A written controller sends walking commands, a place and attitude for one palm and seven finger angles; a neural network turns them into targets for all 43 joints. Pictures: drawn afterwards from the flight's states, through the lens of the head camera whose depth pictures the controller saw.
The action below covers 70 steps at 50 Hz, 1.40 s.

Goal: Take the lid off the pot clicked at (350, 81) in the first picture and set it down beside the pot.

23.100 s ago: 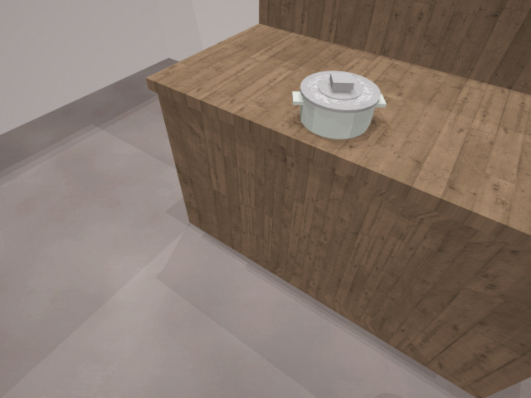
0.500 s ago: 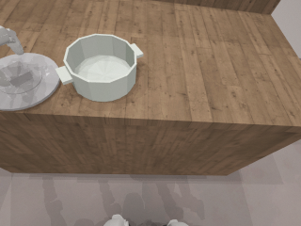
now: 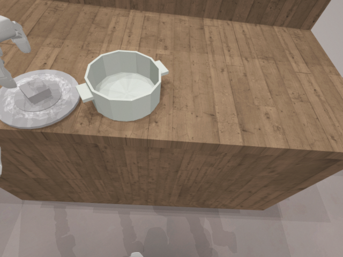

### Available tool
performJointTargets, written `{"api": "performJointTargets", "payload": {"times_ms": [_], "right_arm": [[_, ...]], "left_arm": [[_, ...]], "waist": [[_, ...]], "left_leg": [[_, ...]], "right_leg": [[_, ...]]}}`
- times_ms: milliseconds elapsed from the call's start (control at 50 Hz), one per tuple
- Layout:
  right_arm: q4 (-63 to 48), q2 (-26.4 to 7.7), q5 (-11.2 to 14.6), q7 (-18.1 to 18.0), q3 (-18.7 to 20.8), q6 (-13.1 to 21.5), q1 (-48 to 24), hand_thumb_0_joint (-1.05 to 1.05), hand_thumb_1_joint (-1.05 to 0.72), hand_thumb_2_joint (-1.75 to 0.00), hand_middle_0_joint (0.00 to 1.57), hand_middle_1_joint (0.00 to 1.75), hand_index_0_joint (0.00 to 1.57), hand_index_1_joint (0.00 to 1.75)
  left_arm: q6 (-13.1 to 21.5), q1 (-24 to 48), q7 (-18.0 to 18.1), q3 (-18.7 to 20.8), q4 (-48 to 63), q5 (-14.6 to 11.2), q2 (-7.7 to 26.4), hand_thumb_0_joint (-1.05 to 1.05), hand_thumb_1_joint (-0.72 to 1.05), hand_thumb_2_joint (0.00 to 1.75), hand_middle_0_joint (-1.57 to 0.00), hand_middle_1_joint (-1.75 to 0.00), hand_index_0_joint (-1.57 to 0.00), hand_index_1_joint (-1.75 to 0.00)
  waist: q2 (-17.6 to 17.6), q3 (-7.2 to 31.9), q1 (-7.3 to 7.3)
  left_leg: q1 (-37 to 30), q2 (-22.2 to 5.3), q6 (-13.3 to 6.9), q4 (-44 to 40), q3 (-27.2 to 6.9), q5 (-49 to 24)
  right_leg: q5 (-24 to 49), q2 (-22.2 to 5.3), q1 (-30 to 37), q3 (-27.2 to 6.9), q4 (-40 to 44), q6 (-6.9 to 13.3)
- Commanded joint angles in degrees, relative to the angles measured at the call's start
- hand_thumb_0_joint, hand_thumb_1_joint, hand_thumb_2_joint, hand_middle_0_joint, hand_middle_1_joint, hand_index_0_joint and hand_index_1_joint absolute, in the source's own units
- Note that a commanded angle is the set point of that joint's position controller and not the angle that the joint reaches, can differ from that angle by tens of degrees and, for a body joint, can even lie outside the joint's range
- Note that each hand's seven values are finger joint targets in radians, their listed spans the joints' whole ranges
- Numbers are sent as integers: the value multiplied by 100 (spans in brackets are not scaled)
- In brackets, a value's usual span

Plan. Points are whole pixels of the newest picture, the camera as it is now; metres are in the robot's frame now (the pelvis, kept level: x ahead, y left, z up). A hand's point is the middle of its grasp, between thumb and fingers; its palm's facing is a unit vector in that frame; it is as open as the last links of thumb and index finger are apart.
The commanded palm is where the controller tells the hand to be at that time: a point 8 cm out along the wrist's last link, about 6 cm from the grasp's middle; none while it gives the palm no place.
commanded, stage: raise the empty hand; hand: left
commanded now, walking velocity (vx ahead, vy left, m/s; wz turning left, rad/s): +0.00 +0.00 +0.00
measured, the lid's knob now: (35, 89) +0.52 +0.33 +0.05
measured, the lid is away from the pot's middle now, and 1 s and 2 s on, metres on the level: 0.22 0.22 0.22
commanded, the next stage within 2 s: draw the hand back to the body in 0.26 s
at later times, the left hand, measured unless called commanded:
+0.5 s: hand out of the picture +0.48 +0.32 +0.19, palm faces -0.32 -0.14 -0.94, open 11.0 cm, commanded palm +0.48 +0.31 +0.25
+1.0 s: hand (20, 52) +0.45 +0.26 +0.22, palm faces +0.25 -0.81 -0.53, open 11.0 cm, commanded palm +0.39 +0.30 +0.25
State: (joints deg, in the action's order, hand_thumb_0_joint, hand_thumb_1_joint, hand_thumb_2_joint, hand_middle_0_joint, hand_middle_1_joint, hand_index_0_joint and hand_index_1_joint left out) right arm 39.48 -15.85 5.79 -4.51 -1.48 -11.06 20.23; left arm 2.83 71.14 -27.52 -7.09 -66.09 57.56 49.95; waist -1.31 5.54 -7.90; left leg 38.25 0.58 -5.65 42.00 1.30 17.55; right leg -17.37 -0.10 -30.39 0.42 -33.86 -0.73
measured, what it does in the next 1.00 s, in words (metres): stands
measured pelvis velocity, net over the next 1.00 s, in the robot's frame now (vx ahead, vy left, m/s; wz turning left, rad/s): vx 0.01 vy -0.04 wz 0.02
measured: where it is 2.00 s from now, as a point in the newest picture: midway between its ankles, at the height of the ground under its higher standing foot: outside the picture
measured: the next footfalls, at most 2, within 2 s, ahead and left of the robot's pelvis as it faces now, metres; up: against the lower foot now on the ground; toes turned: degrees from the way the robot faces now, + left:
none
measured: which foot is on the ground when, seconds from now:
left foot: down 0.00-1.00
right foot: down 0.00-1.00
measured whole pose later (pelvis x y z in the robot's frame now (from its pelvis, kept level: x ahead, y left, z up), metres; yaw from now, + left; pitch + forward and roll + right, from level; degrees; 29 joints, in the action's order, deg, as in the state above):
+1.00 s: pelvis +0.01 -0.04 +0.02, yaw +1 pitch +5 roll -2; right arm 33.3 -14.7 5.1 -4.4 -3.9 -7.2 14.0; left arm 3.7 46.2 -7.5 12.2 -42.8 9.8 38.2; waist -0.5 0.0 -0.9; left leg 22.3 0.4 -2.6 31.5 0.7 14.2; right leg -15.5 0.2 -16.1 0.5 -26.8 -0.4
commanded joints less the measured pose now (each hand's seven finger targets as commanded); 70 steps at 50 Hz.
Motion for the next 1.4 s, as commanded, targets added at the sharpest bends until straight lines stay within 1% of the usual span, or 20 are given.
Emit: {"api": "performJointTargets", "payload": {"times_ms": [0, 220, 340, 380, 460, 580, 600, 680, 760, 820, 840, 860, 880, 900, 960, 1040, 1060, 1100, 1240, 1380], "right_arm": [[-285, -1168, -49, -71, 378, 120, 603, 0, -90, -90, 20, 30, 20, 30], [-220, -1192, 11, -52, 317, 135, 561, 0, -90, -90, 20, 30, 20, 30], [-218, -1180, -26, -60, 355, 176, 582, 0, -90, -90, 20, 30, 20, 30], [-342, -1149, -11, -59, 331, 181, 521, 0, -90, -90, 20, 30, 20, 30], [-468, -1121, -16, 35, 377, 15, 373, 0, -90, -90, 20, 30, 20, 30], [-778, -1035, 9, 115, 368, -160, 2, 0, -90, -90, 20, 30, 20, 30], [-821, -1033, -27, 145, 391, -200, -29, 0, -90, -90, 20, 30, 20, 30], [-942, -1008, 38, 188, 374, -271, -327, 0, -90, -90, 20, 30, 20, 30], [-996, -976, 15, 174, 331, -346, -496, 0, -90, -90, 20, 30, 20, 30], [-1075, -918, 20, 155, 314, -330, -725, 0, -90, -90, 20, 30, 20, 30], [-1483, -586, 62, 123, 275, 116, -11, 0, -90, -90, 20, 30, 20, 30], [-1350, -774, -4, 44, 156, 282, -237, 0, -90, -90, 20, 30, 20, 30], [-1412, -819, -15, -48, 138, 463, -436, 0, -90, -90, 20, 30, 20, 30], [-1297, -851, -49, -96, 105, 563, -447, 0, -90, -90, 20, 30, 20, 30], [-1053, -909, -149, -125, 111, 758, -473, 0, -90, -90, 20, 30, 20, 30], [-1013, -809, -206, -30, 98, 1094, -722, 0, -90, -90, 20, 30, 20, 30], [-1000, -817, -231, -15, 108, 1154, -736, 0, -90, -90, 20, 30, 20, 30], [-941, -838, -278, 1, 119, 1187, -797, 0, -90, -90, 20, 30, 20, 30], [-889, -802, -274, 48, 204, 1302, -1029, 0, -90, -90, 20, 30, 20, 30], [-897, -708, -286, 36, 214, 1394, -1366, 0, -90, -90, 20, 30, 20, 30]], "left_arm": [[-12, 3098, 215, 408, 1383, -32, 1386, 0, -3, 68, -36, -84, -36, -84], [-199, 2940, 144, 112, 689, 23, 1158, 0, -3, 68, -36, -84, -36, -84], [-168, 3438, 156, 243, 1196, 84, 1414, 0, -3, 68, -36, -84, -36, -84], [-54, 2934, 163, 599, 1394, 44, 1719, 0, -3, 68, -36, -84, -36, -84], [-98, 2346, 147, 666, 1247, -9, 1654, 0, -3, 68, -36, -84, -36, -84], [-23, 1791, 148, 999, 2229, -187, 1848, 0, -3, 68, -36, -84, -36, -84], [-30, 1831, 170, 1274, 2564, -169, 2174, 0, -3, 68, -36, -84, -36, -84], [-68, 1107, 121, 1082, 2777, -396, 1722, 0, -3, 68, -36, -84, -36, -84], [-129, 885, 142, 1376, 2788, -439, 2021, 0, -3, 68, -36, -84, -36, -84], [-136, 796, 191, 1357, 3267, -488, 1933, 0, -3, 68, -36, -84, -36, -84], [139, 1284, 1125, 2044, 3307, -3975, 237, 0, -3, 68, -36, -84, -36, -84], [217, 732, 1632, 1888, 3345, -4321, 221, 0, -3, 68, -36, -84, -36, -84], [307, 368, 1948, 2068, 3406, -4937, 10, 0, -3, 68, -36, -84, -36, -84], [332, 222, 2257, 2364, 3508, -5190, 220, 0, -3, 68, -36, -84, -36, -84], [335, 30, 2812, 2817, 3619, -5604, 333, 0, -1, 69, -36, -82, -36, -82], [427, -405, 3092, 2717, 4617, -5880, -205, 0, 9, 71, -34, -77, -34, -77], [423, -692, 3165, 3001, 4780, -5904, 9, 0, 11, 71, -34, -75, -34, -75], [388, -1369, 3259, 3347, 4772, -5942, 178, 0, 16, 72, -33, -73, -33, -73], [274, -2635, 3273, 3395, 5417, -6120, -232, 0, 32, 76, -30, -63, -30, -63], [294, -3386, 3271, 3461, 6425, -6213, -480, 0, 48, 80, -27, -54, -27, -54]], "waist": [[-1122, 2323, -11], [-626, 1754, -86], [-1009, 2299, -68], [-1025, 2484, 97], [-703, 2104, 105], [-1030, 2330, 231], [-1035, 2584, 264], [-913, 2170, 254], [-501, 1982, 303], [-728, 2154, 340], [-1047, 1356, 160], [-798, 1399, 275], [-444, 1409, 329], [-333, 1400, 398], [-226, 1381, 496], [-1175, 1314, 584], [-1222, 1394, 651], [-717, 1222, 729], [-117, 1014, 819], [-241, 995, 892]], "left_leg": [[-3488, -135, 339, -545, -723, -2375], [-2958, -70, 234, -714, -558, -1755], [-3328, -78, 243, -675, -545, -2236], [-3467, -51, 277, -594, -511, -2955], [-3020, -24, 216, -620, -400, -2644], [-3335, -14, 183, -573, -375, -3379], [-3436, -55, 202, -569, -442, -3451], [-3353, -23, 141, -640, -372, -3260], [-2889, 64, 117, -781, -330, -2350], [-3120, 89, 99, -790, -355, -2481], [-3951, -318, 298, -1191, -465, -1429], [-4268, -497, 361, -1500, -884, -901], [-4152, -426, 287, -1595, -815, -621], [-3980, -409, 277, -1605, -700, -702], [-3658, -295, 339, -1615, -346, -1287], [-4033, -297, 442, -1745, -320, -1946], [-4098, -308, 460, -1752, -333, -2181], [-3811, -282, 415, -1779, -171, -2433], [-3638, -187, 312, -1819, 124, -2785], [-3762, -77, 273, -1790, 237, -2806]], "right_leg": [[539, 545, -791, 326, 441, 278], [541, 518, -601, 332, 581, 263], [756, 514, -436, 298, 582, 250], [1048, 523, -185, 332, 496, 282], [1069, 501, -83, 323, 504, 250], [1354, 467, 171, 338, 475, 293], [1329, 452, 245, 292, 462, 256], [1278, 444, 260, 342, 538, 289], [1125, 413, 574, 329, 602, 261], [1210, 379, 670, 299, 628, 289], [634, 271, 71, 379, 867, 449], [319, 276, 185, 291, 964, 445], [283, 304, 395, 199, 1079, 453], [510, 265, 695, 137, 1108, 418], [1138, 230, 1376, 97, 1195, 379], [1420, 240, 1648, 121, 1287, 400], [1535, 242, 1784, 120, 1302, 397], [1947, 229, 2155, 114, 1333, 352], [2826, 192, 2672, 48, 1380, 223], [3399, 113, 2841, -19, 1393, 124]]}}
